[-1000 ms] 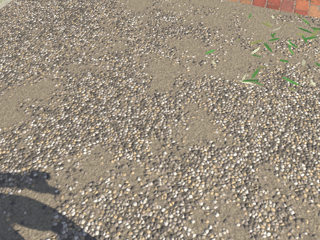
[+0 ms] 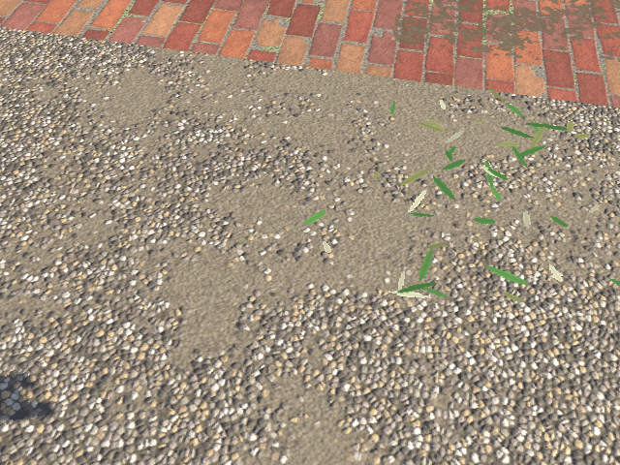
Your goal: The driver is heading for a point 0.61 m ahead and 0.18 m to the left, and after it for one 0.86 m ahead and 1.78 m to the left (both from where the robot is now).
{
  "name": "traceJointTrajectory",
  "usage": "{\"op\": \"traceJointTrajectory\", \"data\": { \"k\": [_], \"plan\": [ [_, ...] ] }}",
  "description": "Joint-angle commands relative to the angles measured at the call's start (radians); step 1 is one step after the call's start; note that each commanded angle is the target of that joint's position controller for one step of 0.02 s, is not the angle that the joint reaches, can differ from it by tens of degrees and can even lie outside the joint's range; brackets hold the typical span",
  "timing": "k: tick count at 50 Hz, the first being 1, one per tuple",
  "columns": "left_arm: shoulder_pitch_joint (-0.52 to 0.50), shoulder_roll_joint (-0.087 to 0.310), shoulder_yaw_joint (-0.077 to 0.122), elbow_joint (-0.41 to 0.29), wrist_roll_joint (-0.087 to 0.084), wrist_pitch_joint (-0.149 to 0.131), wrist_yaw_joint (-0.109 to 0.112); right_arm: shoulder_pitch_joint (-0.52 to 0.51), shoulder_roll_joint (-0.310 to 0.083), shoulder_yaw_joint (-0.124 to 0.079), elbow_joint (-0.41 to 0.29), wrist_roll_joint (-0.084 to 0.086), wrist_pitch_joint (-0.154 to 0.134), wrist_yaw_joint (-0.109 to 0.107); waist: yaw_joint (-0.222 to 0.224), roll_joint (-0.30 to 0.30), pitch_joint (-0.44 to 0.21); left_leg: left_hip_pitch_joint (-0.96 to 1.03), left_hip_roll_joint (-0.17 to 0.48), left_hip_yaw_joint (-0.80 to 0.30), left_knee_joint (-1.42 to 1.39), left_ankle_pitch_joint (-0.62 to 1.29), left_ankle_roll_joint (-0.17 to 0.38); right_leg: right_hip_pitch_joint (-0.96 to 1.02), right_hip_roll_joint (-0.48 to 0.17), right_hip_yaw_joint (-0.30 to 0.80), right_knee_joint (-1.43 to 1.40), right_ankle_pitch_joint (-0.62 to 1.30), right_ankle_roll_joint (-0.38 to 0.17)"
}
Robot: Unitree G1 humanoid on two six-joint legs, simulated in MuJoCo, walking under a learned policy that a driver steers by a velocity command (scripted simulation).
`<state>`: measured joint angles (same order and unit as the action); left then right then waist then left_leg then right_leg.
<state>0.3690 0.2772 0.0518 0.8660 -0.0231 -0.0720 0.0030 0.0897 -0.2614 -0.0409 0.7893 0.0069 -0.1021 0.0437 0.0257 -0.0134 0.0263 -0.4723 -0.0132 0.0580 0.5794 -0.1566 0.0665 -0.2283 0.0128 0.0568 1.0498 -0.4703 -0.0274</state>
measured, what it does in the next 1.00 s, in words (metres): walks ahead, turning left: right foot, then left foot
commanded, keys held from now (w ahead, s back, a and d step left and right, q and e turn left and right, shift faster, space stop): w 0.26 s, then no key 0.10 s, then q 0.64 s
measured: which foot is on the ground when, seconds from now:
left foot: down 0.00-0.46, up 0.48-0.86, down 0.88-1.00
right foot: up 0.00-0.42, down 0.44-0.88, up 0.90-1.00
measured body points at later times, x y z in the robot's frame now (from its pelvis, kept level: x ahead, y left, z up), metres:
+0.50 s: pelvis +0.25 -0.03 +0.00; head +0.30 -0.04 +0.45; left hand +0.46 +0.21 -0.08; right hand +0.27 -0.31 -0.14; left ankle +0.11 +0.09 -0.68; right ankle +0.38 -0.13 -0.72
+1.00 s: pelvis +0.30 +0.01 +0.01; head +0.32 +0.05 +0.46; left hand +0.37 +0.32 -0.11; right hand +0.49 -0.24 -0.08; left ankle +0.29 +0.09 -0.72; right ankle +0.36 -0.13 -0.65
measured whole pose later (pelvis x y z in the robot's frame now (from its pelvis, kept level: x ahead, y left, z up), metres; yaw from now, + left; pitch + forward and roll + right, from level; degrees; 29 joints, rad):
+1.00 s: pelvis +0.30 +0.01 +0.01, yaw +19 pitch +2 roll -3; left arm 0.05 0.30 0.09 0.84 0.01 0.02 0.04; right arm 0.25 -0.28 -0.08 0.73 -0.01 0.02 -0.01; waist -0.02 -0.03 0.03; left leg -0.33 0.00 -0.01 0.54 -0.25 0.05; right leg -0.55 -0.02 -0.03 1.04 -0.45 0.04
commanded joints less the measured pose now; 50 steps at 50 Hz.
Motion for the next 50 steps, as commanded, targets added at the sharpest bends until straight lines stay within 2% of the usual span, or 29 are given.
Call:
{"op": "traceJointTrajectory", "data": {
  "k": [1,2,3,6,9,13,17,19,21,22,23,24,25,26,27,28,29,32,36,39,42,43,44,45,46,47,48,49,50],
  "plan": [
    [-0.084,0.123,0.020,-0.117,-0.009,-0.045,-0.001,0.167,-0.129,-0.035,-0.003,-0.001,0.004,-0.009,-0.086,0.064,-0.116,0.491,0.309,-0.465,-0.318,-0.072,0.186,-0.508,-0.102,0.029,0.228,0.103,-0.020],
    [-0.088,0.120,0.028,-0.115,0.007,-0.035,0.005,0.128,-0.098,-0.025,-0.010,-0.012,-0.002,-0.007,-0.052,0.068,-0.080,0.389,0.270,-0.393,-0.347,0.005,0.168,-0.450,-0.135,0.032,0.161,0.156,-0.021],
    [-0.059,0.102,0.028,-0.108,0.010,-0.022,0.006,0.115,-0.092,-0.023,-0.008,-0.018,-0.005,-0.005,-0.026,0.091,-0.073,0.329,0.251,-0.352,-0.375,0.046,0.167,-0.394,-0.148,0.033,0.134,0.186,-0.017],
    [-0.050,0.065,0.022,-0.106,0.015,0.002,0.012,0.135,-0.119,-0.031,0.015,-0.011,-0.019,-0.009,-0.005,0.084,-0.048,0.269,0.234,-0.256,-0.433,0.166,0.189,-0.388,-0.161,0.014,0.048,0.244,0.009],
    [-0.153,0.056,0.019,-0.137,0.022,0.001,0.013,0.179,-0.142,-0.037,0.038,-0.007,-0.010,-0.026,-0.029,0.064,-0.020,0.309,0.221,-0.194,-0.452,0.238,0.178,-0.468,-0.166,0.003,-0.112,0.393,0.033],
    [-0.285,0.026,0.007,-0.164,0.016,-0.012,-0.002,0.235,-0.157,-0.037,0.060,0.004,0.002,-0.037,-0.079,0.066,0.006,0.345,0.187,-0.122,-0.456,0.212,0.137,-0.433,-0.130,-0.035,-0.361,0.566,0.031],
    [-0.373,0.022,0.003,-0.195,0.019,-0.028,-0.027,0.287,-0.158,-0.033,0.095,0.002,0.030,-0.045,-0.107,0.080,0.016,0.425,0.203,-0.099,-0.349,0.424,0.114,-0.373,-0.072,-0.065,-0.501,0.580,0.017],
    [-0.359,0.045,0.011,-0.198,0.025,-0.035,-0.037,0.280,-0.162,-0.034,0.103,0.006,0.042,-0.051,-0.085,0.103,-0.010,0.467,0.218,-0.128,-0.270,0.488,0.091,-0.321,-0.051,-0.051,-0.543,0.529,-0.009],
    [-0.213,0.093,0.033,-0.154,0.041,-0.044,-0.031,0.227,-0.171,-0.036,0.094,0.013,0.049,-0.056,0.005,0.105,-0.083,0.466,0.179,-0.141,-0.114,0.580,0.049,-0.123,-0.015,-0.065,-0.634,0.586,-0.045],
    [-0.116,0.158,0.050,-0.129,0.055,-0.050,-0.022,0.237,-0.144,-0.026,0.080,0.002,0.046,-0.056,0.035,0.049,-0.179,0.379,0.113,-0.113,0.047,0.464,0.007,0.093,-0.091,-0.022,-0.608,0.921,-0.080],
    [-0.027,0.226,0.062,-0.125,0.080,-0.041,-0.009,0.331,-0.055,0.002,0.068,-0.018,0.032,-0.048,0.021,-0.142,-0.342,0.049,0.012,-0.081,0.384,-0.028,-0.058,0.502,-0.358,0.217,-0.500,1.303,-0.215],
    [-0.006,0.190,0.052,-0.137,0.055,-0.019,-0.006,0.408,-0.052,0.010,0.085,0.003,0.030,-0.045,0.032,-0.262,-0.508,-0.094,-0.054,-0.135,0.632,-0.586,-0.089,0.624,-0.503,0.399,-0.510,1.337,-0.325],
    [-0.037,0.155,0.044,-0.155,0.040,0.000,-0.004,0.351,-0.167,-0.025,0.080,0.027,0.039,-0.045,0.053,-0.147,-0.474,-0.129,-0.005,-0.191,0.718,-0.556,-0.091,0.509,-0.455,0.344,-0.562,1.117,-0.293],
    [-0.114,0.128,0.035,-0.165,0.033,0.011,0.003,0.263,-0.166,-0.032,0.049,0.037,0.055,-0.052,0.031,-0.105,-0.345,-0.188,0.035,-0.151,0.720,-0.489,-0.096,0.381,-0.408,0.259,-0.609,0.920,-0.253],
    [-0.182,0.096,0.023,-0.159,0.028,0.015,0.007,0.236,-0.143,-0.033,0.047,0.028,0.079,-0.061,0.001,-0.074,-0.228,-0.181,0.068,-0.130,0.672,-0.430,-0.110,0.217,-0.360,0.180,-0.673,0.760,-0.228],
    [-0.238,0.078,0.019,-0.158,0.035,0.016,0.009,0.248,-0.130,-0.040,0.047,0.019,0.108,-0.072,-0.035,-0.096,-0.172,-0.113,0.096,-0.127,0.625,-0.378,-0.120,0.069,-0.333,0.125,-0.732,0.599,-0.207],
    [-0.278,0.089,0.023,-0.154,0.047,0.018,0.008,0.272,-0.106,-0.038,0.046,0.015,0.132,-0.079,-0.060,-0.126,-0.131,-0.032,0.088,-0.095,0.605,-0.328,-0.131,-0.059,-0.304,0.071,-0.786,0.507,-0.202],
    [-0.330,0.102,0.030,-0.144,0.056,0.012,0.015,0.280,-0.086,-0.046,0.021,0.005,0.157,-0.089,-0.082,-0.136,-0.106,0.016,0.091,-0.068,0.519,-0.243,-0.130,-0.140,-0.306,-0.022,-0.837,0.456,-0.217],
    [-0.333,0.132,0.041,-0.120,0.042,0.027,0.037,0.191,-0.086,-0.047,-0.032,0.000,0.155,-0.072,-0.054,-0.109,-0.135,0.050,0.111,-0.052,0.343,-0.149,-0.107,-0.075,-0.336,-0.075,-0.832,0.430,-0.214],
    [-0.323,0.154,0.048,-0.102,0.029,0.049,0.039,0.154,-0.102,-0.055,-0.063,0.002,0.160,-0.056,-0.041,-0.110,-0.129,0.080,0.099,-0.023,0.249,-0.170,-0.086,-0.023,-0.362,-0.088,-0.810,0.383,-0.196],
    [-0.337,0.163,0.053,-0.085,0.005,0.068,0.037,0.187,-0.099,-0.065,-0.066,-0.001,0.162,-0.041,-0.073,-0.097,-0.119,0.180,0.062,0.026,0.044,-0.107,-0.036,-0.001,-0.348,-0.123,-0.721,0.332,-0.135],
    [-0.308,0.139,0.049,-0.069,0.000,0.075,0.035,0.218,-0.116,-0.074,-0.055,-0.007,0.160,-0.043,-0.079,-0.063,-0.113,0.240,0.037,0.020,-0.041,-0.054,-0.006,-0.025,-0.310,-0.152,-0.644,0.277,-0.087],
    [-0.263,0.097,0.042,-0.052,0.009,0.083,0.030,0.242,-0.179,-0.093,-0.059,-0.013,0.156,-0.053,-0.067,0.098,-0.075,0.295,0.122,-0.144,-0.190,0.123,0.049,-0.118,-0.220,-0.236,-0.444,0.171,-0.001],
    [-0.268,0.050,0.028,-0.089,0.054,0.083,0.022,0.233,-0.283,-0.108,-0.097,-0.010,0.155,-0.073,-0.019,0.383,-0.044,0.408,0.347,-0.482,-0.215,0.448,0.185,-0.415,-0.065,-0.276,-0.125,-0.180,0.102],
    [-0.381,0.086,0.040,-0.126,0.048,0.076,0.030,0.255,-0.290,-0.106,-0.109,-0.047,0.130,-0.061,-0.092,0.301,-0.096,0.325,0.396,-0.579,-0.275,0.346,0.296,-0.465,-0.012,-0.083,0.043,-0.214,0.092],
    [-0.402,0.110,0.050,-0.128,0.024,0.077,0.035,0.215,-0.270,-0.102,-0.114,-0.049,0.105,-0.055,-0.072,0.204,-0.084,0.320,0.344,-0.502,-0.287,0.257,0.257,-0.484,-0.029,-0.029,0.101,-0.123,0.072],
    [-0.370,0.115,0.056,-0.109,0.019,0.080,0.042,0.149,-0.247,-0.098,-0.124,-0.026,0.093,-0.059,-0.035,0.155,-0.079,0.323,0.298,-0.434,-0.276,0.209,0.194,-0.496,-0.044,-0.008,0.096,-0.021,0.059],
    [-0.350,0.124,0.062,-0.086,0.028,0.083,0.050,0.104,-0.202,-0.084,-0.139,-0.007,0.092,-0.065,-0.023,0.128,-0.090,0.320,0.272,-0.394,-0.265,0.202,0.153,-0.484,-0.054,0.001,0.089,0.033,0.059],
    [-0.339,0.125,0.065,-0.084,0.036,0.083,0.053,0.083,-0.187,-0.077,-0.146,0.001,0.094,-0.071,-0.011,0.135,-0.098,0.302,0.253,-0.369,-0.258,0.238,0.144,-0.454,-0.047,0.000,0.098,0.079,0.065]
  ]
}}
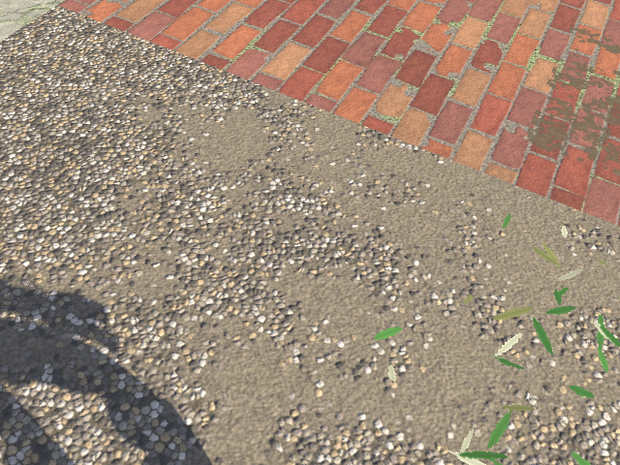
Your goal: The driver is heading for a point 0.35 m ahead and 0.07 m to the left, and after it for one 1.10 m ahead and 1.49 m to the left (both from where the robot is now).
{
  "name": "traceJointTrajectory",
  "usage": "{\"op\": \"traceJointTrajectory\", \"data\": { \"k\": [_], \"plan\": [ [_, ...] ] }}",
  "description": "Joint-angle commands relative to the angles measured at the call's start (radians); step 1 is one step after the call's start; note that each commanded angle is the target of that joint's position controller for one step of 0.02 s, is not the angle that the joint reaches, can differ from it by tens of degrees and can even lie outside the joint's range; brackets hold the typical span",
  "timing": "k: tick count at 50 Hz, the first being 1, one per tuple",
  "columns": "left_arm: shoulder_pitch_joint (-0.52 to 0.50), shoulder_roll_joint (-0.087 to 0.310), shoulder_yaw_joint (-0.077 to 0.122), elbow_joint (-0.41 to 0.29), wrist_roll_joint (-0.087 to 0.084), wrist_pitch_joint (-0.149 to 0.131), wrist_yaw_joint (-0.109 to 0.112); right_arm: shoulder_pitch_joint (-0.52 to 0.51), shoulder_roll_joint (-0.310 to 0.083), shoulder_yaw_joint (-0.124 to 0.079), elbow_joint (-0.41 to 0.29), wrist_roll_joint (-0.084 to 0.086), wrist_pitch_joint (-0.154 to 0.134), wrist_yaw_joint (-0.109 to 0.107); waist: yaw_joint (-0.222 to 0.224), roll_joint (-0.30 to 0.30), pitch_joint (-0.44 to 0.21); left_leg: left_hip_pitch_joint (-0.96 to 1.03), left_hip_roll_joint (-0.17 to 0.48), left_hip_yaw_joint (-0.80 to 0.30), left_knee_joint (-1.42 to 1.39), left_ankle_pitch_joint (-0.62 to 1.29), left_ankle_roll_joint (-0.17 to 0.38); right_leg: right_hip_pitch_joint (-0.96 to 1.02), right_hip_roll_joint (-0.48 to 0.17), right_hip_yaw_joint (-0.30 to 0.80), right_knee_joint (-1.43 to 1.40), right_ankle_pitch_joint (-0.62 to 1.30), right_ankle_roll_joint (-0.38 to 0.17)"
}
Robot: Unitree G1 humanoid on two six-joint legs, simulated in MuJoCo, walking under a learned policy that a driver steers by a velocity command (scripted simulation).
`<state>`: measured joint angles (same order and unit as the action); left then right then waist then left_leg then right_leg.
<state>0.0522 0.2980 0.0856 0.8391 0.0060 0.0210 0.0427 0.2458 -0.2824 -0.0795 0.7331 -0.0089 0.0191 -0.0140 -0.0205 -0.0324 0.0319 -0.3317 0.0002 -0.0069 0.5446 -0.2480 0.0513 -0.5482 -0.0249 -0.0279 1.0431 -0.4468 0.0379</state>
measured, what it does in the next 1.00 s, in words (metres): walks ahead, turning left: right foot, then left foot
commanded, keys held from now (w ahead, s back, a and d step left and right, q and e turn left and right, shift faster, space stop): q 0.44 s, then w+q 0.16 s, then w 0.30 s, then w+e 0.08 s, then w+q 0.02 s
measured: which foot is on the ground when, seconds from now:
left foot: down 0.00-0.36, up 0.38-0.78, down 0.80-1.00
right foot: up 0.00-0.34, down 0.36-0.80, up 0.82-1.00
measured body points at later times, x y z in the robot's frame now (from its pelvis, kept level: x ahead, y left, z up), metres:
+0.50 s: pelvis +0.02 -0.03 +0.00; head +0.06 -0.04 +0.45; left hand +0.07 +0.28 -0.09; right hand +0.26 -0.27 -0.10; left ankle -0.03 +0.08 -0.66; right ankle +0.06 -0.15 -0.74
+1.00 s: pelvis +0.11 +0.08 +0.01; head +0.11 +0.11 +0.46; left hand +0.09 +0.39 -0.12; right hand +0.30 -0.12 -0.09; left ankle +0.02 +0.14 -0.74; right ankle +0.21 -0.04 -0.65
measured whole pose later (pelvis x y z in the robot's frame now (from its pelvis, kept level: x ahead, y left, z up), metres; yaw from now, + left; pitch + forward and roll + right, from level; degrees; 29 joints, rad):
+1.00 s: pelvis +0.11 +0.08 +0.01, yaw +26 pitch +2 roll +0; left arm 0.22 0.32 0.06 0.83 -0.02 -0.07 -0.04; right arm 0.36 -0.25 -0.04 0.68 0.00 -0.06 0.01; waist -0.01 -0.05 -0.01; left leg -0.11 -0.03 0.03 0.33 -0.25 0.05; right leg -0.61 -0.11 -0.01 1.07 -0.20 -0.02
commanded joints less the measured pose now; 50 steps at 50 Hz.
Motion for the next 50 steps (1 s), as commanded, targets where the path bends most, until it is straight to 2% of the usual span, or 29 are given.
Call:
{"op": "traceJointTrajectory", "data": {
  "k": [1,6,9,13,15,17,18,19,20,21,22,23,24,25,27,31,33,36,38,39,40,41,42,43,44,45,46,48,50],
  "plan": [
    [-0.017,0.097,0.032,-0.056,0.006,-0.014,0.011,-0.066,-0.153,-0.032,-0.095,0.014,-0.024,-0.019,0.038,0.152,-0.124,0.168,0.224,-0.293,-0.218,0.364,0.159,-0.111,0.002,0.085,0.112,0.088,0.003],
    [-0.048,0.058,0.017,-0.069,-0.007,-0.028,0.004,-0.015,-0.171,-0.040,-0.102,0.019,-0.015,-0.036,0.008,0.157,-0.137,0.259,0.202,-0.317,-0.195,0.356,0.164,-0.098,0.025,0.107,-0.119,0.139,0.030],
    [-0.054,0.062,0.013,-0.070,-0.011,-0.032,-0.007,-0.027,-0.189,-0.047,-0.117,0.016,-0.004,-0.036,-0.002,0.179,-0.122,0.209,0.192,-0.357,-0.193,0.284,0.176,-0.014,0.040,0.109,-0.236,0.127,0.041],
    [-0.028,0.082,0.016,-0.070,-0.018,-0.045,-0.021,-0.058,-0.193,-0.049,-0.137,0.017,0.006,-0.024,-0.002,0.193,-0.126,0.178,0.180,-0.432,-0.166,0.341,0.181,0.089,0.061,0.113,-0.347,0.088,0.033],
    [-0.003,0.090,0.017,-0.069,-0.020,-0.055,-0.029,-0.078,-0.191,-0.048,-0.147,0.023,0.011,-0.022,0.008,0.200,-0.138,0.195,0.168,-0.472,-0.137,0.399,0.170,0.138,0.067,0.114,-0.436,0.096,0.020],
    [0.068,0.098,0.023,-0.053,-0.019,-0.064,-0.039,-0.118,-0.185,-0.044,-0.161,0.036,0.020,-0.026,0.055,0.188,-0.144,0.164,0.121,-0.468,-0.089,0.372,0.119,0.272,0.062,0.093,-0.656,0.259,-0.004],
    [0.103,0.135,0.034,-0.044,-0.010,-0.063,-0.037,-0.109,-0.159,-0.037,-0.168,0.035,0.022,-0.029,0.055,0.145,-0.159,0.082,0.075,-0.435,-0.034,0.237,0.072,0.395,-0.021,0.137,-0.707,0.363,-0.034],
    [0.106,0.200,0.046,-0.054,0.007,-0.054,-0.029,-0.054,-0.094,-0.021,-0.167,0.021,0.022,-0.027,0.011,-0.082,-0.178,-0.069,-0.049,-0.284,0.186,-0.112,0.014,0.516,-0.235,0.326,-0.721,0.537,-0.117],
    [0.094,0.229,0.049,-0.054,0.037,-0.049,-0.031,-0.045,-0.137,-0.036,-0.200,0.027,0.012,-0.024,-0.007,-0.273,-0.131,-0.263,-0.146,-0.161,0.367,-0.424,-0.037,0.486,-0.388,0.540,-0.736,0.701,-0.300],
    [0.051,0.177,0.036,-0.084,0.030,-0.052,-0.029,-0.028,-0.217,-0.058,-0.178,0.016,0.006,-0.020,-0.003,-0.174,-0.119,-0.286,-0.068,-0.173,0.555,-0.384,-0.072,0.462,-0.408,0.505,-0.736,0.684,-0.344],
    [0.006,0.124,0.023,-0.099,0.021,-0.051,-0.023,-0.020,-0.238,-0.071,-0.153,0.024,0.010,-0.017,-0.015,-0.114,-0.103,-0.281,-0.054,-0.163,0.621,-0.311,-0.087,0.441,-0.333,0.388,-0.720,0.641,-0.294],
    [-0.005,0.110,0.018,-0.104,0.008,-0.047,-0.018,-0.005,-0.209,-0.068,-0.134,0.024,0.021,-0.018,-0.018,-0.085,-0.100,-0.301,-0.035,-0.140,0.642,-0.234,-0.101,0.454,-0.265,0.308,-0.730,0.464,-0.242],
    [0.009,0.099,0.014,-0.100,-0.009,-0.045,-0.012,-0.022,-0.181,-0.059,-0.140,0.022,0.028,-0.014,0.005,-0.098,-0.076,-0.350,-0.018,-0.125,0.653,-0.164,-0.113,0.467,-0.241,0.279,-0.759,0.311,-0.227],
    [0.036,0.107,0.012,-0.093,-0.013,-0.042,-0.005,-0.044,-0.150,-0.047,-0.152,0.027,0.028,-0.005,0.023,-0.116,-0.056,-0.368,-0.005,-0.094,0.634,-0.124,-0.118,0.463,-0.222,0.254,-0.795,0.191,-0.221],
    [0.101,0.128,0.017,-0.087,-0.008,-0.043,0.004,-0.112,-0.129,-0.035,-0.185,0.037,0.017,0.006,0.074,-0.135,-0.037,-0.405,0.014,-0.047,0.556,-0.091,-0.124,0.505,-0.225,0.241,-0.845,0.068,-0.225],
    [0.164,0.166,0.029,-0.082,-0.010,-0.064,-0.004,-0.160,-0.094,-0.016,-0.218,0.026,-0.008,0.017,0.108,-0.112,-0.043,-0.362,0.057,-0.023,0.376,-0.074,-0.115,0.544,-0.265,0.201,-0.875,0.068,-0.233],
    [0.161,0.178,0.032,-0.080,-0.015,-0.074,-0.019,-0.150,-0.070,-0.003,-0.218,0.024,-0.021,0.024,0.098,-0.116,-0.027,-0.252,0.059,0.007,0.266,-0.077,-0.090,0.469,-0.256,0.148,-0.887,0.088,-0.230],
    [0.171,0.193,0.034,-0.066,-0.030,-0.086,-0.049,-0.120,-0.079,-0.001,-0.203,0.028,-0.033,0.033,0.080,-0.121,0.002,-0.093,0.039,0.051,0.121,-0.089,-0.050,0.383,-0.252,0.104,-0.877,0.104,-0.231],
    [0.155,0.195,0.032,-0.056,-0.049,-0.082,-0.065,-0.053,-0.083,-0.005,-0.176,0.030,-0.037,0.036,0.025,-0.096,0.002,0.063,0.014,0.082,-0.027,0.002,-0.017,0.320,-0.251,0.080,-0.816,0.099,-0.215],
    [0.163,0.172,0.022,-0.049,-0.048,-0.082,-0.068,0.016,-0.097,-0.014,-0.145,0.030,-0.035,0.033,-0.009,-0.071,-0.019,0.194,-0.013,0.098,-0.062,0.010,-0.001,0.258,-0.234,0.055,-0.749,0.120,-0.197],
    [0.163,0.121,0.001,-0.043,-0.032,-0.085,-0.072,0.129,-0.135,-0.035,-0.115,0.036,-0.034,0.024,-0.068,-0.025,-0.073,0.366,0.001,0.051,-0.078,0.004,0.024,0.181,-0.190,-0.001,-0.591,0.186,-0.156],
    [0.126,0.031,-0.032,-0.082,0.007,-0.094,-0.077,0.265,-0.227,-0.055,-0.099,0.023,-0.035,0.010,-0.110,0.230,-0.150,0.540,0.237,-0.271,-0.156,0.030,0.088,-0.004,-0.091,-0.110,-0.187,0.018,-0.071],
    [0.115,0.052,-0.025,-0.130,-0.014,-0.115,-0.073,0.257,-0.304,-0.063,-0.124,0.019,-0.050,0.018,-0.087,0.354,-0.157,0.564,0.400,-0.676,-0.298,-0.190,0.252,-0.277,0.018,-0.027,0.056,-0.144,-0.046],
    [0.088,0.141,-0.003,-0.128,-0.042,-0.126,-0.073,0.223,-0.223,-0.042,-0.127,0.020,-0.070,0.028,-0.094,0.235,-0.098,0.507,0.393,-0.642,-0.325,-0.268,0.264,-0.340,-0.047,0.056,0.174,-0.100,-0.061],
    [0.086,0.151,0.001,-0.126,-0.054,-0.130,-0.079,0.179,-0.172,-0.023,-0.128,0.016,-0.083,0.031,-0.065,0.224,-0.036,0.452,0.346,-0.530,-0.329,-0.270,0.233,-0.359,-0.084,0.063,0.170,0.006,-0.083],
    [0.097,0.138,0.000,-0.106,-0.043,-0.130,-0.079,0.131,-0.143,-0.013,-0.134,0.015,-0.089,0.034,-0.040,0.171,-0.006,0.391,0.296,-0.439,-0.344,-0.199,0.206,-0.328,-0.109,0.065,0.136,0.094,-0.085],
    [0.106,0.135,0.002,-0.096,-0.028,-0.126,-0.081,0.083,-0.127,-0.007,-0.136,0.014,-0.090,0.033,-0.014,0.158,0.016,0.345,0.269,-0.358,-0.363,-0.084,0.183,-0.297,-0.123,0.069,0.082,0.161,-0.077],
    [0.133,0.104,-0.004,-0.074,-0.025,-0.111,-0.088,0.060,-0.122,-0.005,-0.136,0.005,-0.099,0.023,0.011,0.148,0.009,0.304,0.236,-0.233,-0.394,0.132,0.157,-0.240,-0.124,0.060,0.053,0.275,-0.058],
    [0.113,0.082,-0.010,-0.081,-0.022,-0.100,-0.084,0.087,-0.123,-0.007,-0.115,0.005,-0.107,0.018,0.010,0.107,0.007,0.299,0.219,-0.161,-0.403,0.276,0.155,-0.244,-0.116,0.056,-0.006,0.349,-0.037]
  ]
}}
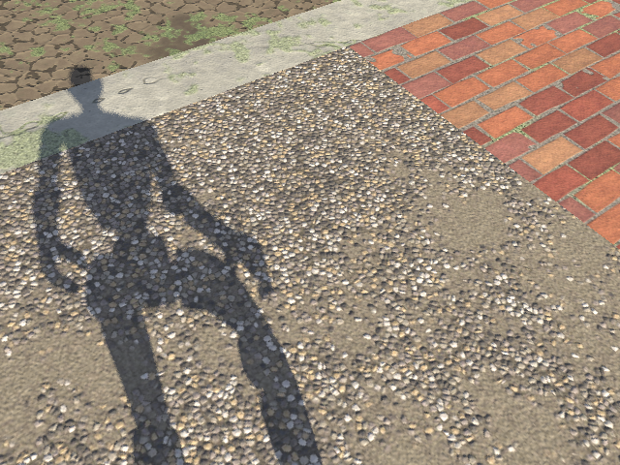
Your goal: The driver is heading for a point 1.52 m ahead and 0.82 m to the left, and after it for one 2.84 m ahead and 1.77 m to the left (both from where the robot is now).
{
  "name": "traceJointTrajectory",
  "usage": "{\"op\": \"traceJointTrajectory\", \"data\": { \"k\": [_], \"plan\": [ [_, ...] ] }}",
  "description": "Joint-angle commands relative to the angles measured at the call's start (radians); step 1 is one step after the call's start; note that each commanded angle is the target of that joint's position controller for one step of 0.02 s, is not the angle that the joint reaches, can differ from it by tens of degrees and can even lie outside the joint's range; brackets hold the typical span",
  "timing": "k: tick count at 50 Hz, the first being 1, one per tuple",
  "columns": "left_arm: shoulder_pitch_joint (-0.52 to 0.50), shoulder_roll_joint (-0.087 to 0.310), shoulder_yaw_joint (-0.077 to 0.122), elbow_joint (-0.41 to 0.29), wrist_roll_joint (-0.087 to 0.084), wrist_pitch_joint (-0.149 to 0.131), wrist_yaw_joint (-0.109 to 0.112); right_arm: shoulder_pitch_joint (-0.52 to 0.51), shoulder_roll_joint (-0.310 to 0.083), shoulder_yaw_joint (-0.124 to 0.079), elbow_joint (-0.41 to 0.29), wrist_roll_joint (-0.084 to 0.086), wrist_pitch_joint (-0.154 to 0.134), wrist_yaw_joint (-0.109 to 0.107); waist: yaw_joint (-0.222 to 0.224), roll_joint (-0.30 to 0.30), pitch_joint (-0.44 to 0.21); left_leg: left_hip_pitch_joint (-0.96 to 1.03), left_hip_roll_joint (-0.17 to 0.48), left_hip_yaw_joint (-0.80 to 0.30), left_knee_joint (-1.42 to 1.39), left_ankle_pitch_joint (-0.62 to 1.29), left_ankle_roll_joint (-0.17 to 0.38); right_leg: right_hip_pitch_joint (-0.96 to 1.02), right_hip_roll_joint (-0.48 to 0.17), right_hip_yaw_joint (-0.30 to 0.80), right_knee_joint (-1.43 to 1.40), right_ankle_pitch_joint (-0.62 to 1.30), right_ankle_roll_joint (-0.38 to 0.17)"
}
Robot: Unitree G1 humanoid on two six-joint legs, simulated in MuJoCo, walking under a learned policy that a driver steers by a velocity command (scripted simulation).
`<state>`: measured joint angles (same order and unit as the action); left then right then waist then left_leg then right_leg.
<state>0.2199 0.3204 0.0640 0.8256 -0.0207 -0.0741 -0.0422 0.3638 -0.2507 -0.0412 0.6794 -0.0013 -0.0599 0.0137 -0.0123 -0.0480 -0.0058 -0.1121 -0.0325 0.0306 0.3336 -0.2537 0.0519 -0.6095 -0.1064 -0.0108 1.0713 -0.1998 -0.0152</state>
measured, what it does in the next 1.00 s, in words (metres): walks ahead, turning left: right foot, then left foot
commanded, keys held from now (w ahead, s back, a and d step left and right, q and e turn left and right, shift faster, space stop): w+q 1.00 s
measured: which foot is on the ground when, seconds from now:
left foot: down 0.00-0.30, up 0.32-0.80, down 0.82-1.00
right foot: up 0.00-0.28, down 0.30-0.80, up 0.82-1.00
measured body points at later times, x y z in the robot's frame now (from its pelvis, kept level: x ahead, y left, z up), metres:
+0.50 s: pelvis +0.27 -0.04 -0.01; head +0.30 -0.03 +0.44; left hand +0.32 +0.26 -0.12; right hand +0.43 -0.29 -0.12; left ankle +0.24 +0.11 -0.66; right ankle +0.32 -0.13 -0.75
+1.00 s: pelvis +0.52 +0.11 -0.01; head +0.55 +0.14 +0.44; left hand +0.54 +0.43 -0.11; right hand +0.74 -0.10 -0.10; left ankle +0.52 +0.18 -0.75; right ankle +0.60 -0.05 -0.66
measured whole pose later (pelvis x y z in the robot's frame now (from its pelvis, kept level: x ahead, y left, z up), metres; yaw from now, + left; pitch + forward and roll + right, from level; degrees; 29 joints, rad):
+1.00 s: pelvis +0.52 +0.11 -0.01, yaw +29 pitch +1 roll -1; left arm 0.12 0.32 0.05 0.75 0.00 -0.10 -0.01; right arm 0.31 -0.29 -0.07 0.66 0.01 -0.05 0.02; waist -0.03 -0.02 0.07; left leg -0.28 -0.09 -0.02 0.44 -0.17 0.10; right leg -0.54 -0.09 0.04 1.11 -0.32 0.01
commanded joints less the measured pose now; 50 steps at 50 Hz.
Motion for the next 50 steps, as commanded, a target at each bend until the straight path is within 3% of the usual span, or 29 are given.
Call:
{"op": "traceJointTrajectory", "data": {
  "k": [1,5,9,12,13,14,15,16,17,18,19,20,21,23,25,27,31,36,38,39,40,41,42,43,44,45,46,48,50],
  "plan": [
    [-0.085,0.051,0.008,-0.082,0.013,-0.005,0.005,-0.015,-0.155,-0.045,-0.048,0.002,-0.028,-0.011,0.000,0.107,0.052,0.075,0.245,-0.183,-0.196,0.316,0.158,-0.185,-0.027,0.034,-0.093,0.133,0.027],
    [-0.238,0.012,-0.012,-0.140,0.015,-0.020,-0.003,0.037,-0.181,-0.053,-0.005,0.014,-0.021,-0.023,-0.041,0.114,0.092,0.039,0.213,-0.139,-0.215,0.299,0.147,-0.102,0.031,0.005,-0.388,0.290,0.042],
    [-0.324,0.027,-0.012,-0.181,0.008,-0.036,-0.023,0.088,-0.200,-0.064,0.039,0.027,-0.012,-0.033,-0.047,0.124,0.117,0.103,0.257,-0.182,-0.169,0.301,0.139,-0.058,0.064,0.032,-0.529,0.295,0.020],
    [-0.281,0.066,0.002,-0.179,0.010,-0.045,-0.025,0.083,-0.210,-0.071,0.054,0.027,0.003,-0.040,-0.008,0.159,0.080,0.167,0.276,-0.214,-0.077,0.448,0.110,0.047,0.092,0.027,-0.573,0.193,-0.012],
    [-0.219,0.092,0.015,-0.168,0.010,-0.046,-0.018,0.077,-0.219,-0.073,0.055,0.022,0.009,-0.041,0.027,0.183,0.028,0.169,0.261,-0.210,0.009,0.617,0.097,0.158,0.122,-0.002,-0.573,0.145,-0.032],
    [-0.077,0.131,0.037,-0.133,0.009,-0.045,-0.007,0.065,-0.206,-0.066,0.053,0.015,0.015,-0.041,0.102,0.184,-0.071,0.118,0.209,-0.175,0.181,0.710,0.068,0.372,0.131,-0.022,-0.584,0.157,-0.064],
    [0.110,0.188,0.053,-0.107,0.025,-0.042,0.006,0.059,-0.159,-0.045,0.028,-0.001,0.016,-0.042,0.175,0.132,-0.235,-0.090,0.154,-0.155,0.465,0.496,0.031,0.715,-0.021,0.122,-0.512,0.170,-0.126],
    [0.187,0.260,0.071,-0.083,0.036,-0.035,0.007,0.229,-0.016,-0.008,0.011,0.017,0.001,-0.033,0.090,-0.188,-0.433,-0.490,-0.011,-0.123,0.862,-0.193,-0.041,1.095,-0.300,0.623,-0.595,-0.105,-0.283],
    [0.178,0.158,0.045,-0.093,0.027,-0.035,0.007,0.186,-0.110,-0.025,0.032,0.044,-0.009,-0.032,0.128,-0.186,-0.433,-0.571,0.006,-0.229,0.994,-0.310,-0.041,1.049,-0.304,0.775,-0.744,-0.237,-0.265],
    [0.110,0.106,0.030,-0.094,0.020,-0.030,0.015,0.071,-0.178,-0.047,0.003,0.063,-0.009,-0.032,0.127,-0.133,-0.242,-0.646,0.055,-0.199,1.027,-0.246,-0.040,0.908,-0.275,0.597,-0.768,-0.252,-0.218],
    [0.048,0.083,0.023,-0.096,0.022,-0.027,0.020,0.009,-0.180,-0.045,-0.014,0.052,-0.007,-0.036,0.101,-0.050,-0.144,-0.624,0.106,-0.160,0.996,-0.166,-0.035,0.754,-0.247,0.470,-0.785,-0.157,-0.198],
    [0.004,0.058,0.018,-0.089,0.031,-0.027,0.022,-0.030,-0.170,-0.048,-0.020,0.033,-0.005,-0.036,0.072,-0.019,-0.073,-0.582,0.137,-0.152,0.947,-0.117,-0.033,0.612,-0.212,0.376,-0.815,-0.060,-0.191],
    [-0.026,0.044,0.015,-0.085,0.043,-0.034,0.023,-0.008,-0.155,-0.052,-0.016,0.032,0.008,-0.033,0.033,-0.049,-0.053,-0.514,0.166,-0.161,0.917,-0.085,-0.028,0.520,-0.186,0.299,-0.845,-0.007,-0.184],
    [-0.062,0.041,0.020,-0.074,0.035,-0.046,0.024,0.015,-0.114,-0.048,-0.010,0.038,0.035,-0.030,0.001,-0.059,-0.016,-0.469,0.183,-0.147,0.879,-0.079,-0.031,0.427,-0.174,0.200,-0.908,0.032,-0.195],
    [-0.071,0.066,0.029,-0.058,0.029,-0.056,0.026,-0.028,-0.096,-0.043,-0.030,0.030,0.051,-0.033,-0.007,-0.032,0.034,-0.511,0.196,-0.147,0.818,-0.039,-0.041,0.389,-0.186,0.128,-0.952,0.083,-0.204],
    [-0.058,0.089,0.038,-0.046,0.029,-0.056,0.030,-0.067,-0.095,-0.041,-0.044,0.022,0.050,-0.029,0.000,-0.009,0.047,-0.553,0.199,-0.146,0.738,0.062,-0.052,0.418,-0.182,0.055,-0.966,0.127,-0.205],
    [-0.037,0.119,0.043,-0.038,0.025,-0.041,0.037,-0.190,-0.076,-0.029,-0.071,0.024,0.030,0.002,0.046,0.014,0.071,-0.524,0.177,-0.072,0.488,0.261,-0.044,0.469,-0.137,-0.099,-0.957,0.198,-0.167],
    [0.037,0.171,0.059,-0.014,-0.001,-0.004,0.037,-0.314,-0.090,-0.030,-0.132,0.027,0.031,0.031,0.084,0.011,0.107,-0.539,0.144,-0.004,0.326,0.196,-0.003,0.639,-0.187,-0.154,-0.902,0.260,-0.134],
    [0.029,0.199,0.068,-0.016,-0.015,0.011,0.041,-0.280,-0.125,-0.047,-0.142,0.020,0.036,0.034,0.044,-0.016,0.064,-0.459,0.087,0.046,0.307,0.089,0.034,0.693,-0.192,-0.184,-0.778,0.549,-0.112],
    [0.017,0.207,0.071,-0.020,-0.022,0.020,0.042,-0.196,-0.155,-0.066,-0.126,0.019,0.040,0.032,-0.011,-0.024,0.007,-0.343,0.041,0.077,0.291,0.059,0.060,0.694,-0.178,-0.208,-0.638,0.704,-0.097],
    [0.005,0.189,0.064,-0.025,-0.024,0.027,0.044,-0.031,-0.203,-0.097,-0.081,0.023,0.044,0.024,-0.103,-0.004,-0.077,-0.117,-0.017,0.098,0.236,0.104,0.094,0.621,-0.139,-0.243,-0.419,0.753,-0.066],
    [0.028,0.132,0.040,-0.042,0.008,0.023,0.048,0.140,-0.295,-0.135,-0.039,0.030,0.055,0.003,-0.164,0.114,-0.171,0.188,0.078,-0.093,0.220,0.109,0.151,0.375,-0.094,-0.249,-0.096,0.462,-0.014],
    [0.109,-0.008,-0.005,-0.106,0.042,-0.004,0.038,0.078,-0.405,-0.142,-0.059,0.037,0.042,0.002,-0.021,0.377,-0.252,0.460,0.311,-0.682,0.086,-0.123,0.338,-0.065,0.114,-0.127,0.239,-0.382,0.045],
    [-0.005,0.086,0.007,-0.114,0.003,-0.038,0.028,0.089,-0.303,-0.111,-0.096,0.030,0.019,0.014,-0.102,0.230,-0.339,0.488,0.364,-0.854,-0.057,-0.237,0.348,-0.170,0.112,0.086,0.328,-0.389,0.027],
    [-0.090,0.135,0.020,-0.141,-0.031,-0.056,0.021,0.060,-0.247,-0.092,-0.084,0.018,0.002,0.020,-0.108,0.175,-0.198,0.402,0.345,-0.721,-0.069,-0.144,0.299,-0.243,0.073,0.084,0.309,-0.288,0.002],
    [-0.092,0.114,0.012,-0.139,-0.017,-0.066,0.027,0.007,-0.225,-0.084,-0.085,0.019,-0.005,0.019,-0.065,0.101,-0.133,0.274,0.306,-0.606,-0.053,-0.028,0.269,-0.202,0.029,0.088,0.225,-0.204,-0.009],
    [-0.086,0.114,0.015,-0.128,0.011,-0.067,0.033,-0.058,-0.193,-0.074,-0.095,0.017,-0.005,0.016,-0.025,0.074,-0.086,0.150,0.267,-0.506,-0.053,0.092,0.246,-0.132,-0.001,0.092,0.136,-0.154,-0.003],
    [-0.056,0.116,0.022,-0.121,0.021,-0.047,0.030,-0.111,-0.172,-0.063,-0.117,0.002,-0.007,0.005,0.020,0.099,-0.068,0.028,0.230,-0.432,-0.087,0.226,0.243,-0.031,-0.018,0.096,0.056,-0.100,0.014],
    [-0.063,0.089,0.016,-0.121,0.033,-0.028,0.030,-0.102,-0.187,-0.066,-0.108,0.009,-0.011,-0.007,0.028,0.080,-0.047,-0.042,0.210,-0.369,-0.104,0.319,0.249,-0.010,-0.003,0.073,-0.032,-0.059,0.047]
  ]
}}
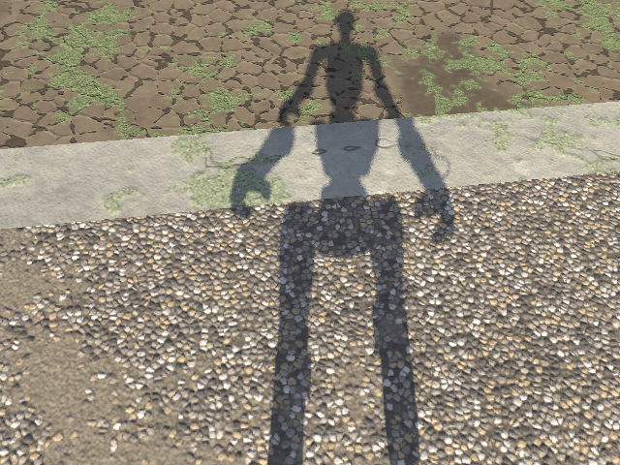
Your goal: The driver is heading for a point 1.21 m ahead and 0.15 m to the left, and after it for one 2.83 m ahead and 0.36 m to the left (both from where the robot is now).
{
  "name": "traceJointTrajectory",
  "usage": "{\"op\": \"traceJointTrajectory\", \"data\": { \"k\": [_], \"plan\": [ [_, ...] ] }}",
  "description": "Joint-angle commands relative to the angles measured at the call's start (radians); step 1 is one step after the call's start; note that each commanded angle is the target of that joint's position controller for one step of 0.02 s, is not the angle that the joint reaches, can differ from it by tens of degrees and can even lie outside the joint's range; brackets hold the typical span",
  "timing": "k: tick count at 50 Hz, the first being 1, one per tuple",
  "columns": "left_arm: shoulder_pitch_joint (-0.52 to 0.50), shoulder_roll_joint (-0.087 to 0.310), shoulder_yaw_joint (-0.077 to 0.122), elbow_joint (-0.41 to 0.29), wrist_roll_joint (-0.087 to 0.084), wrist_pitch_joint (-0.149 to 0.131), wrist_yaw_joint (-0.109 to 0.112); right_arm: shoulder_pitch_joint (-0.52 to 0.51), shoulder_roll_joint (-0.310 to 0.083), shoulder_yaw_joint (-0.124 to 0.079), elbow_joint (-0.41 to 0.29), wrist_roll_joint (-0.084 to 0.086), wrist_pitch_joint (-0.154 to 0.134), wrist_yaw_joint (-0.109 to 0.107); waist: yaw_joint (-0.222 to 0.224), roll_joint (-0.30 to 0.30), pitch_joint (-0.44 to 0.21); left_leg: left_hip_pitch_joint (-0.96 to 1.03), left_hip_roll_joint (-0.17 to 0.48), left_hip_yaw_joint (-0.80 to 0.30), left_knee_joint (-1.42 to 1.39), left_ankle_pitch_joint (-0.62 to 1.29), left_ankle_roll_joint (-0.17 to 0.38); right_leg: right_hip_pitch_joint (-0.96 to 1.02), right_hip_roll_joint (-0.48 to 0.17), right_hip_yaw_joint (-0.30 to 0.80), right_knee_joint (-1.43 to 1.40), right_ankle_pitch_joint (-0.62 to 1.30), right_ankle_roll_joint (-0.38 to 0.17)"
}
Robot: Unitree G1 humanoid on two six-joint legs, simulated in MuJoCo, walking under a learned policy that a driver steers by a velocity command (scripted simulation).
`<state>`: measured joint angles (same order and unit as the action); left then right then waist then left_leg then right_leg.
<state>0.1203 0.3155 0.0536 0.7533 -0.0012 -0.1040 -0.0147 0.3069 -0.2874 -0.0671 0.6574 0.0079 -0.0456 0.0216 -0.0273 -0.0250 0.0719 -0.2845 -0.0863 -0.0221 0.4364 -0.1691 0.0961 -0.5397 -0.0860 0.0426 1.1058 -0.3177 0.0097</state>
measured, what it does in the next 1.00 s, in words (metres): walks ahead, turning left: right foot, then left foot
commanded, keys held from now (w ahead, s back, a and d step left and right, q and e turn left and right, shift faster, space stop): w+q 0.40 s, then w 0.60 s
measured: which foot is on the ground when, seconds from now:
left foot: down 0.00-0.30, up 0.32-0.78, down 0.80-1.00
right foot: up 0.00-0.28, down 0.30-0.82, up 0.84-1.00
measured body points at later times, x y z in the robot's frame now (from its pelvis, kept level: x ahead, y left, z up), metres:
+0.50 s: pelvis +0.29 -0.05 +0.00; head +0.32 -0.05 +0.45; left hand +0.30 +0.25 -0.11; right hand +0.50 -0.28 -0.10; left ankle +0.24 +0.09 -0.66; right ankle +0.33 -0.14 -0.74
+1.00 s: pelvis +0.53 +0.09 +0.00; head +0.55 +0.12 +0.45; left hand +0.54 +0.40 -0.12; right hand +0.72 -0.13 -0.10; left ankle +0.52 +0.18 -0.74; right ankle +0.60 -0.06 -0.66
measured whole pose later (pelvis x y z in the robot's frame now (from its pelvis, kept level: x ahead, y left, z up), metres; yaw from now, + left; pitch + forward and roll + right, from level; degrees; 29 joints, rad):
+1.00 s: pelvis +0.53 +0.09 +0.00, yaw +20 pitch +1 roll +1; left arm 0.21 0.32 0.05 0.82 -0.02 -0.07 -0.01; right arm 0.28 -0.27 -0.05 0.72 0.00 -0.07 0.03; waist -0.01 -0.04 0.03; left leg -0.22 -0.05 0.04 0.37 -0.16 0.07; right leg -0.56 -0.11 0.02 1.09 -0.29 0.01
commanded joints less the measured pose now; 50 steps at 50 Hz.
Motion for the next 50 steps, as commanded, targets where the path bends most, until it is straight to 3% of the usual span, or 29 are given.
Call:
{"op": "traceJointTrajectory", "data": {
  "k": [1,5,9,12,14,15,16,17,18,19,20,22,24,27,31,34,36,38,39,40,41,42,43,44,45,46,47,50],
  "plan": [
    [0.008,0.080,0.022,-0.058,0.017,0.007,0.004,-0.033,-0.162,-0.043,-0.079,0.002,-0.026,-0.023,0.038,0.054,-0.107,0.106,0.250,-0.288,-0.213,0.249,0.202,-0.085,-0.013,0.013,-0.129,0.103,0.039],
    [-0.140,0.041,0.002,-0.095,0.010,0.007,-0.004,0.014,-0.178,-0.049,-0.049,0.009,-0.017,-0.040,-0.017,0.090,-0.060,0.047,0.186,-0.221,-0.205,0.137,0.142,-0.025,0.044,0.004,-0.439,0.355,0.063],
    [-0.208,0.067,0.009,-0.126,-0.005,-0.006,-0.017,0.067,-0.178,-0.052,-0.013,0.018,-0.010,-0.041,-0.043,0.110,-0.049,0.080,0.212,-0.290,-0.147,0.051,0.116,0.033,0.075,0.026,-0.568,0.401,0.044],
    [-0.169,0.101,0.026,-0.124,-0.008,-0.019,-0.022,0.060,-0.168,-0.053,-0.006,0.017,0.001,-0.046,-0.016,0.148,-0.055,0.146,0.241,-0.370,-0.060,0.057,0.096,0.080,0.078,0.037,-0.604,0.287,0.009],
    [-0.025,0.129,0.049,-0.089,-0.002,-0.028,-0.015,0.039,-0.135,-0.042,-0.014,0.013,0.008,-0.044,0.060,0.160,-0.117,0.127,0.186,-0.359,0.074,0.146,0.055,0.285,0.082,0.007,-0.654,0.257,-0.035],
    [0.117,0.175,0.065,-0.075,0.015,-0.033,-0.008,0.036,-0.078,-0.020,-0.031,0.001,0.006,-0.040,0.123,0.087,-0.249,0.030,0.127,-0.294,0.324,0.074,0.016,0.529,-0.052,0.129,-0.633,0.219,-0.095],
    [0.229,0.264,0.085,-0.050,0.031,-0.022,-0.005,0.170,-0.007,0.002,-0.057,0.022,-0.002,-0.041,0.077,-0.224,-0.394,-0.323,-0.022,-0.161,0.682,-0.349,-0.066,0.885,-0.292,0.582,-0.716,0.020,-0.257],
    [0.232,0.198,0.073,-0.043,0.003,-0.017,-0.013,0.193,-0.093,-0.007,-0.043,0.040,-0.006,-0.044,0.083,-0.255,-0.378,-0.488,0.037,-0.176,0.853,-0.419,-0.081,0.898,-0.347,0.795,-0.799,-0.235,-0.286],
    [0.183,0.121,0.053,-0.060,-0.002,-0.010,-0.008,0.091,-0.164,-0.027,-0.041,0.038,-0.001,-0.044,0.109,-0.141,-0.244,-0.528,0.082,-0.171,0.903,-0.327,-0.088,0.784,-0.304,0.647,-0.822,-0.261,-0.241],
    [0.134,0.095,0.043,-0.066,0.006,-0.001,-0.003,0.016,-0.174,-0.031,-0.055,0.023,0.004,-0.046,0.103,-0.068,-0.165,-0.501,0.119,-0.131,0.888,-0.251,-0.091,0.659,-0.263,0.493,-0.824,-0.140,-0.206],
    [0.103,0.074,0.036,-0.060,0.011,0.004,-0.001,-0.032,-0.162,-0.033,-0.068,0.010,0.004,-0.044,0.088,-0.046,-0.104,-0.474,0.146,-0.126,0.841,-0.201,-0.090,0.551,-0.221,0.385,-0.842,-0.010,-0.195],
    [0.098,0.054,0.027,-0.041,0.019,-0.002,0.001,-0.025,-0.113,-0.027,-0.070,0.017,0.007,-0.033,0.054,-0.079,-0.078,-0.392,0.176,-0.120,0.768,-0.154,-0.082,0.449,-0.163,0.258,-0.885,0.118,-0.186],
    [0.119,0.062,0.031,-0.016,0.008,-0.012,-0.002,-0.026,-0.069,-0.015,-0.069,0.018,0.012,-0.030,0.045,-0.071,-0.070,-0.383,0.176,-0.107,0.694,-0.155,-0.084,0.427,-0.159,0.192,-0.921,0.197,-0.211],
    [0.135,0.104,0.041,0.011,-0.002,-0.015,-0.002,-0.093,-0.046,0.001,-0.088,0.004,0.007,-0.025,0.048,-0.041,-0.055,-0.419,0.183,-0.092,0.533,-0.065,-0.095,0.447,-0.172,0.119,-0.953,0.316,-0.237],
    [0.164,0.131,0.042,0.038,-0.016,0.001,0.001,-0.218,-0.025,0.018,-0.106,0.005,-0.016,-0.001,0.088,-0.037,-0.033,-0.351,0.176,-0.014,0.284,0.134,-0.093,0.448,-0.126,-0.002,-0.961,0.374,-0.203],
    [0.233,0.152,0.043,0.071,-0.025,0.016,0.001,-0.309,-0.028,0.021,-0.131,0.015,-0.024,0.013,0.119,-0.044,-0.013,-0.318,0.154,0.019,0.179,0.150,-0.084,0.497,-0.150,-0.012,-0.948,0.382,-0.192],
    [0.255,0.164,0.045,0.090,-0.031,0.030,0.003,-0.336,-0.046,0.015,-0.146,0.016,-0.026,0.020,0.110,-0.058,-0.005,-0.306,0.140,0.027,0.130,0.096,-0.060,0.557,-0.181,-0.008,-0.919,0.442,-0.179],
    [0.245,0.184,0.048,0.099,-0.036,0.042,0.008,-0.275,-0.081,-0.003,-0.133,0.008,-0.027,0.021,0.051,-0.075,-0.049,-0.178,0.100,0.057,0.078,0.053,-0.024,0.588,-0.181,-0.035,-0.815,0.672,-0.156],
    [0.233,0.181,0.044,0.100,-0.038,0.047,0.012,-0.153,-0.112,-0.023,-0.095,0.003,-0.026,0.017,-0.022,-0.065,-0.123,0.006,0.071,0.081,0.035,0.089,0.005,0.558,-0.148,-0.079,-0.671,0.802,-0.132],
    [0.233,0.152,0.031,0.092,-0.026,0.045,0.018,0.002,-0.164,-0.049,-0.048,0.000,-0.020,0.007,-0.092,-0.047,-0.222,0.258,0.105,0.039,0.057,0.110,0.036,0.430,-0.105,-0.115,-0.472,0.737,-0.096],
    [0.287,0.054,-0.005,0.046,0.003,0.030,0.013,0.138,-0.272,-0.072,-0.033,-0.022,-0.012,-0.009,-0.099,0.157,-0.386,0.650,0.379,-0.357,0.077,0.074,0.167,0.063,0.006,-0.144,-0.077,0.320,-0.033],
    [0.299,0.038,-0.015,0.052,-0.005,0.009,0.008,0.147,-0.247,-0.062,-0.026,-0.004,-0.011,-0.007,-0.083,0.267,-0.489,0.718,0.494,-0.703,-0.084,-0.043,0.258,-0.127,0.106,-0.014,0.139,-0.249,-0.016],
    [0.223,0.131,0.012,0.033,-0.034,-0.004,0.000,0.095,-0.183,-0.039,-0.026,-0.001,-0.016,-0.003,-0.089,0.189,-0.348,0.615,0.457,-0.598,-0.112,-0.096,0.214,-0.229,0.043,0.040,0.205,-0.222,-0.028],
    [0.154,0.129,0.012,0.012,-0.046,-0.009,-0.002,0.037,-0.149,-0.028,-0.027,0.000,-0.019,-0.002,-0.067,0.158,-0.233,0.480,0.409,-0.451,-0.128,-0.051,0.182,-0.244,0.000,0.015,0.177,-0.138,-0.038],
    [0.132,0.115,0.011,0.012,-0.032,-0.006,0.001,-0.019,-0.120,-0.018,-0.023,-0.003,-0.023,0.003,-0.031,0.105,-0.158,0.346,0.363,-0.354,-0.161,0.025,0.163,-0.210,-0.031,0.005,0.113,-0.067,-0.032],
    [0.142,0.111,0.016,0.019,-0.017,0.003,0.003,-0.060,-0.093,-0.011,-0.025,-0.008,-0.030,0.006,0.004,0.113,-0.124,0.249,0.329,-0.290,-0.195,0.083,0.149,-0.151,-0.058,0.014,0.056,-0.014,-0.025],
    [0.167,0.092,0.014,0.028,-0.015,0.016,0.001,-0.084,-0.088,-0.011,-0.024,-0.012,-0.035,0.007,0.032,0.127,-0.114,0.183,0.314,-0.258,-0.230,0.103,0.149,-0.095,-0.066,0.016,0.034,0.020,-0.015],
    [0.153,0.055,0.006,0.025,-0.007,0.040,0.006,-0.086,-0.110,-0.019,0.006,-0.009,-0.056,0.003,0.056,0.103,-0.080,0.103,0.306,-0.176,-0.293,0.186,0.168,-0.086,-0.067,0.007,-0.054,0.100,0.015]
  ]
}}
